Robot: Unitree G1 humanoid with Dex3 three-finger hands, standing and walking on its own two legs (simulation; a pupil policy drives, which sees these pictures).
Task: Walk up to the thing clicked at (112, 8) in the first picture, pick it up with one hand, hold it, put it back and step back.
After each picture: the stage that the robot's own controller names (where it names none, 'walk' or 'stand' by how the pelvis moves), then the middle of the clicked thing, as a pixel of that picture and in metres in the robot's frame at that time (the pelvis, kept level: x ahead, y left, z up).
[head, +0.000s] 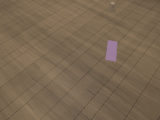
stand; (112, 6) +2.06 -0.44 -0.72
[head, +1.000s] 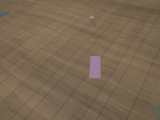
walk; (91, 20) +1.94 +0.00 -0.69
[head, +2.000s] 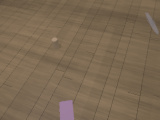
walk; (55, 43) +1.23 +0.38 -0.72
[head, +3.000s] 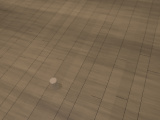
walk; (54, 83) +0.76 +0.35 -0.72
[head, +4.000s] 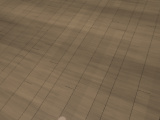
walk; out of the picture +0.41 +0.25 -0.71
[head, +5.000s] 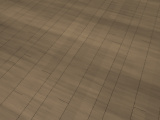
stand; out of the picture +0.31 +0.20 -0.71
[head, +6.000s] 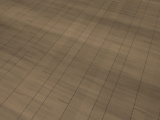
stand; out of the picture +0.30 +0.21 -0.72
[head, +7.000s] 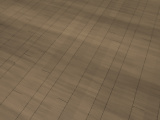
stand; out of the picture +0.31 +0.22 -0.72
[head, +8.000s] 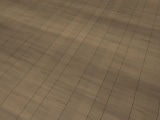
stand; out of the picture +0.29 +0.22 -0.73
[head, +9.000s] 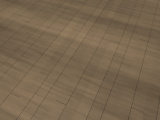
stand; out of the picture +0.29 +0.22 -0.73
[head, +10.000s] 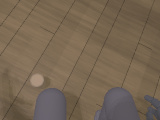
go down; (38, 81) +0.36 +0.21 -0.43
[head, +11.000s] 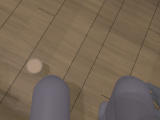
go down; (36, 68) +0.38 +0.22 -0.32
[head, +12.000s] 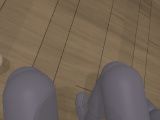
close in; out of the picture +0.38 +0.24 -0.23
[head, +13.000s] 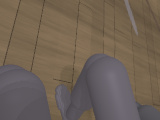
close; out of the picture +0.37 +0.25 -0.22
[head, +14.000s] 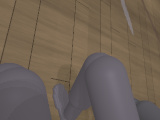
lift; out of the picture +0.37 +0.26 -0.22
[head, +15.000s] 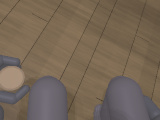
lift; (12, 82) +0.29 +0.24 -0.08
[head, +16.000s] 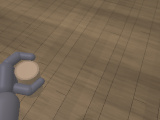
lift; (30, 80) +0.33 +0.18 +0.06
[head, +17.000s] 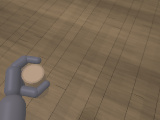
hold; (36, 82) +0.33 +0.17 +0.02
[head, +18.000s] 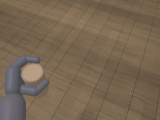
hold; (36, 81) +0.33 +0.17 +0.02
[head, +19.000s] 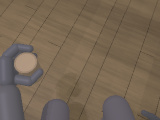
crouch; (30, 69) +0.37 +0.19 -0.06
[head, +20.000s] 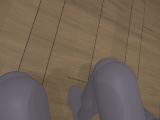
lower; out of the picture +0.40 +0.25 -0.21
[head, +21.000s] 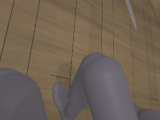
lower; out of the picture +0.39 +0.27 -0.23
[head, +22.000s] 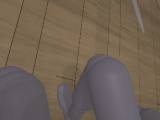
lower; out of the picture +0.38 +0.28 -0.22
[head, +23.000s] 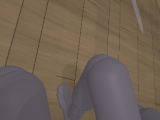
lower; out of the picture +0.38 +0.28 -0.22
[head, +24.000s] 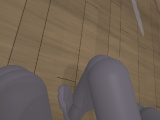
lower; out of the picture +0.37 +0.27 -0.22
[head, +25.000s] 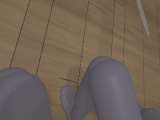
withdraw; out of the picture +0.36 +0.24 -0.23
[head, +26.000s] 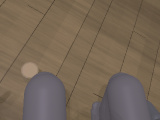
walk; (29, 73) +0.37 +0.20 -0.28
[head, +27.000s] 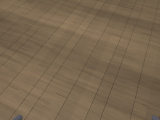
stand; out of the picture +0.29 +0.17 -0.65
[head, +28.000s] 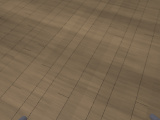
stand; out of the picture +0.29 +0.18 -0.66
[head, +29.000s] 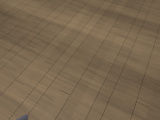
stand; out of the picture +0.31 +0.18 -0.67
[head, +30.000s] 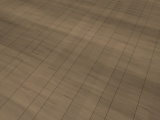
walk; out of the picture +0.32 +0.18 -0.72
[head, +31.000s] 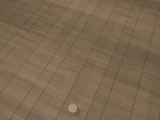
walk; (72, 110) +0.41 +0.08 -0.70
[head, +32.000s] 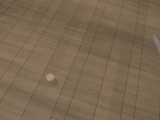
walk; (50, 80) +0.63 +0.20 -0.71
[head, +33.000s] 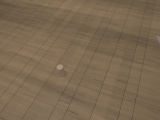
stand; (60, 70) +0.92 +0.28 -0.70
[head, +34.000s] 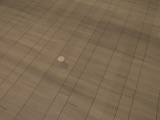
stand; (61, 62) +0.94 +0.22 -0.72
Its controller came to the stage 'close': yes
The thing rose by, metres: 0.73
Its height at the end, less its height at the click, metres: +0.00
